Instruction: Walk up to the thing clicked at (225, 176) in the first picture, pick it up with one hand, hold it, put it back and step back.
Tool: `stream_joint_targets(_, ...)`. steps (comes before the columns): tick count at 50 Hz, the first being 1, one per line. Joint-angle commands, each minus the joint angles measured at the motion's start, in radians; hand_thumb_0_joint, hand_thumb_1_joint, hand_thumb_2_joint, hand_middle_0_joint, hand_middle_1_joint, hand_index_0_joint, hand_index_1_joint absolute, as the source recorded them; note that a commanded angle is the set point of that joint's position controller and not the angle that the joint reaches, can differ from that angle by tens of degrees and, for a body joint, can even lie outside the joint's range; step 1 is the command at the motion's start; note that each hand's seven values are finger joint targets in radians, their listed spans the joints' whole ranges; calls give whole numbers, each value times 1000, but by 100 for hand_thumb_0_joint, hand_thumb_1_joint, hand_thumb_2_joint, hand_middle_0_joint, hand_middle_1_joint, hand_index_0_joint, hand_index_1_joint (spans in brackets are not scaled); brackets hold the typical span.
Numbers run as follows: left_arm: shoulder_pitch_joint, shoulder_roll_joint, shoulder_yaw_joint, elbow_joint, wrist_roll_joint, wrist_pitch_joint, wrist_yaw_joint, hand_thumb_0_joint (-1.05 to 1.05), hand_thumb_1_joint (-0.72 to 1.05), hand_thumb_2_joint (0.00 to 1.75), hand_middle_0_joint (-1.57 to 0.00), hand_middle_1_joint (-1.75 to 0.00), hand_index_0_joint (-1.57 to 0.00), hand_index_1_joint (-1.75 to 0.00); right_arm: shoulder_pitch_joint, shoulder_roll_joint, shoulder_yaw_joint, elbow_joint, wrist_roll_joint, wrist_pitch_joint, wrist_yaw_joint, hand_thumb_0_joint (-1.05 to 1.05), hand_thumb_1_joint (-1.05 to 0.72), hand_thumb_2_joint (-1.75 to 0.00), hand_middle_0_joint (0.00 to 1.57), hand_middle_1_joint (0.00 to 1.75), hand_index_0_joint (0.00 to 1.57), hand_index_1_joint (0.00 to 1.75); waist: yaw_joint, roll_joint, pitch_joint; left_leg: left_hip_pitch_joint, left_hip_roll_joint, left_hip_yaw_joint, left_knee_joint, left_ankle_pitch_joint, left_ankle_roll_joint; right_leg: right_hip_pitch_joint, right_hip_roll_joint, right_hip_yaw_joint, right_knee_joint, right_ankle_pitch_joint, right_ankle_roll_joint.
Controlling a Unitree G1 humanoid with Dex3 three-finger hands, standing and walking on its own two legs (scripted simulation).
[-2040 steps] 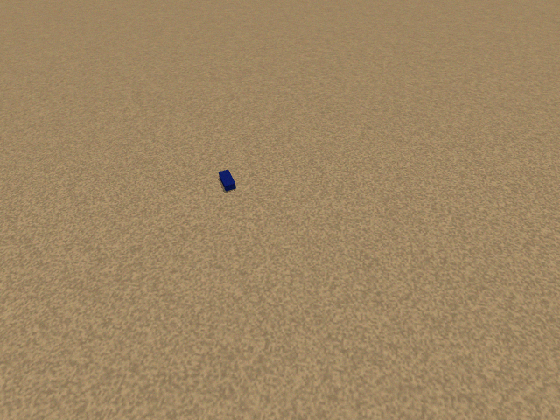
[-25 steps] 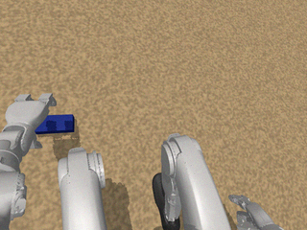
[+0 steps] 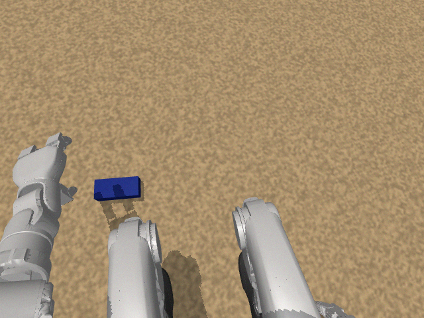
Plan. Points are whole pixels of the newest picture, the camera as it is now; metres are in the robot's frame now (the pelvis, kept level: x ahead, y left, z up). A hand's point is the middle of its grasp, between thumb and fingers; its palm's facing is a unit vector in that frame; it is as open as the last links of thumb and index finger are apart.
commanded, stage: home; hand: left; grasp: from above
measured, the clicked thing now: (118, 188) +0.45 +0.23 -0.37
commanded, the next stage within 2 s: none
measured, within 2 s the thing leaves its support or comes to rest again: neither
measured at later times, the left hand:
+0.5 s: hand (15, 275) +0.25 +0.21 +0.10, palm faces -0.05 -0.89 -0.44, open 7.4 cm
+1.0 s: hand out of the picture +0.22 +0.20 +0.28, palm faces +0.18 -0.96 -0.20, open 7.4 cm
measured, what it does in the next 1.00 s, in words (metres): rises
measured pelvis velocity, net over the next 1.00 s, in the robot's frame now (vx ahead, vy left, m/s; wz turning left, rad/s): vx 0.08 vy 0.00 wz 0.11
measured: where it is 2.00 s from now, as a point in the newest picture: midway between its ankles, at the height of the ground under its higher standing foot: (212, 314)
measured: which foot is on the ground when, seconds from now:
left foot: down 0.00-1.00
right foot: down 0.00-1.00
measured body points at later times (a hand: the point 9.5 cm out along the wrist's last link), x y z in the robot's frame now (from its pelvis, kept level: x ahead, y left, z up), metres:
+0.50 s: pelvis +0.01 -0.01 +0.18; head +0.12 +0.02 +0.62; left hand +0.25 +0.26 +0.12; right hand +0.26 -0.22 +0.11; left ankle +0.07 +0.13 -0.36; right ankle +0.09 -0.14 -0.36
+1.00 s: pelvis +0.08 +0.00 +0.32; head +0.08 +0.01 +0.77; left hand +0.21 +0.25 +0.30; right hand +0.24 -0.23 +0.25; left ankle +0.07 +0.13 -0.36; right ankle +0.09 -0.14 -0.36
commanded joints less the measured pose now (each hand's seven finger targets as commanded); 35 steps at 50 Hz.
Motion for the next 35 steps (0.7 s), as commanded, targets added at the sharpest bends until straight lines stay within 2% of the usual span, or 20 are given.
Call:
stream_joint_targets(1, 7, 173, 26, -475, -173, -1, -115, 0, 60, 82, -19, -33, -18, -33, 84, -253, -106, -149, 36, -16, -55, 0, -90, -90, 20, 30, 20, 30, 31, -26, -628, 479, -23, 58, -375, 168, 43, 501, 24, -87, -368, 222, -100)
stream_joint_targets(2, 59, 133, 11, -524, -207, -1, -131, 0, 67, 82, -19, -31, -19, -31, 69, -237, -104, -160, 41, -18, -65, 0, -90, -90, 20, 30, 20, 30, 33, -35, -601, 496, -18, 60, -395, 155, 43, 512, 21, -80, -391, 212, -99)
stream_joint_targets(3, 91, 118, 20, -578, -237, -4, -137, 0, 73, 81, -18, -28, -18, -28, 59, -229, -102, -168, 46, -21, -76, 0, -90, -90, 20, 30, 20, 30, 36, -36, -580, 519, -19, 51, -419, 147, 40, 517, 16, -77, -413, 202, -101)
stream_joint_targets(5, 81, 133, 44, -692, -282, -6, -137, 0, 89, 89, -20, -30, -20, -30, 27, -215, -106, -187, 57, -26, -96, 0, -90, -90, 20, 30, 20, 30, 59, 14, -586, 595, -12, 43, -478, 108, 34, 518, 12, -63, -448, 161, -105)
stream_joint_targets(8, 167, 95, 50, -717, -310, 18, -120, 0, 90, 90, -20, -30, -20, -30, -18, -213, -97, -201, 66, -32, -123, 0, -90, -90, 20, 30, 20, 30, 66, 48, -503, 671, -9, 29, -566, 32, 24, 502, 4, -58, -504, 91, -108)
stream_joint_targets(9, 196, 65, 26, -757, -326, 27, -117, 0, 90, 90, -20, -30, -20, -30, -36, -205, -95, -207, 69, -36, -130, 0, -90, -90, 20, 30, 20, 30, 70, 79, -496, 701, -4, 24, -612, 1, 23, 514, 5, -56, -518, 76, -105)
stream_joint_targets(12, 286, 19, 19, -847, -395, 77, -114, 0, 90, 90, -20, -30, -20, -30, -65, -196, -93, -230, 79, -54, -151, 0, -90, -90, 20, 30, 20, 30, 81, 109, -507, 810, 1, 17, -705, -16, 19, 589, 4, -51, -573, 81, -98)
stream_joint_targets(13, 313, 14, 21, -883, -430, 100, -117, 0, 90, 90, -20, -30, -20, -30, -78, -196, -92, -239, 80, -59, -159, 0, -90, -90, 20, 30, 20, 30, 76, 93, -513, 835, -2, 18, -726, -16, 21, 621, 2, -51, -605, 80, -95)
stream_joint_targets(16, 411, -36, -15, -927, -528, 167, -132, 0, 90, 90, -20, -30, -20, -30, -110, -187, -80, -258, 88, -76, -186, 0, -90, -90, 20, 30, 20, 30, 59, 58, -444, 889, -3, 22, -791, -28, 23, 686, 0, -41, -700, 60, -89)
stream_joint_targets(17, 424, -30, -2, -967, -558, 183, -133, 0, 90, 90, -20, -30, -20, -30, -117, -187, -77, -267, 91, -82, -195, 0, -90, -90, 20, 30, 20, 30, 63, 62, -452, 916, -5, 18, -811, -28, 23, 712, -1, -38, -721, 60, -87)
stream_joint_targets(19, 524, -57, -13, -963, -616, 221, -136, 0, 90, 90, -20, -30, -20, -30, -122, -175, -65, -282, 95, -93, -209, 0, -90, -90, 20, 30, 20, 30, 56, 23, -392, 940, -6, 18, -848, -22, 25, 758, -1, -36, -772, 59, -85)
stream_joint_targets(20, 565, -70, -16, -975, -640, 237, -137, 0, 90, 90, -20, -30, -20, -30, -122, -166, -61, -288, 98, -98, -215, 0, -90, -90, 20, 30, 20, 30, 59, 19, -382, 969, -6, 27, -863, 15, 23, 789, -2, -32, -795, 81, -87)
stream_joint_targets(22, 597, -60, 12, -1036, -697, 262, -131, 0, 90, 90, -20, -30, -20, -30, -117, -155, -54, -309, 100, -106, -227, 0, -90, -90, 20, 30, 20, 30, 65, 19, -395, 1023, -7, 31, -897, 53, 24, 858, -1, -28, -841, 106, -87)
stream_joint_targets(23, 620, -80, 2, -1051, -730, 276, -131, 0, 90, 90, -20, -30, -20, -30, -107, -146, -50, -311, 101, -110, -233, 0, -90, -90, 20, 30, 20, 30, 52, 12, -377, 1042, -7, 35, -918, 83, 25, 896, -3, -26, -868, 128, -86)
stream_joint_targets(24, 653, -90, 4, -1069, -754, 288, -128, 0, 90, 90, -20, -30, -20, -30, -100, -138, -44, -319, 101, -114, -239, 0, -90, -90, 20, 30, 20, 30, 56, 3, -378, 1073, -6, 37, -934, 117, 25, 937, -2, -27, -893, 156, -86)
stream_joint_targets(26, 686, -98, 18, -1083, -787, 310, -121, 0, 90, 90, -20, -30, -20, -30, -85, -124, -35, -321, 101, -124, -252, 0, -90, -90, 20, 30, 20, 30, 54, -3, -354, 1109, -7, 44, -971, 158, 26, 1001, -1, -22, -944, 189, -85)
stream_joint_targets(27, 724, -121, 9, -1098, -800, 319, -120, 0, 90, 90, -20, -30, -20, -30, -73, -115, -31, -328, 102, -130, -260, 0, -90, -90, 20, 30, 20, 30, 45, -13, -348, 1132, -10, 44, -994, 197, 26, 1042, -1, -21, -971, 222, -85)
stream_joint_targets(31, 828, -160, 30, -1141, -858, 368, -120, 0, 90, 90, -20, -30, -20, -30, -33, -99, -15, -336, 103, -150, -296, 0, -90, -90, 20, 30, 20, 30, 50, -16, -312, 1243, -9, 42, -1093, 274, 23, 1175, -3, -21, -1073, 288, -82)
stream_joint_targets(32, 860, -169, 38, -1156, -874, 380, -120, 0, 90, 90, -20, -30, -20, -30, -26, -95, -11, -341, 104, -156, -307, 0, -90, -90, 20, 30, 20, 30, 60, -22, -304, 1271, -11, 42, -1115, 296, 22, 1199, -3, -23, -1094, 302, -82)
stream_joint_targets(35, 941, -204, 36, -1196, -913, 411, -125, 0, 90, 90, -20, -30, -20, -30, 5, -84, -3, -346, 102, -175, -333, 0, -90, -90, 20, 30, 20, 30, 54, -30, -267, 1345, -12, 47, -1179, 364, 20, 1295, -1, -32, -1171, 367, -76)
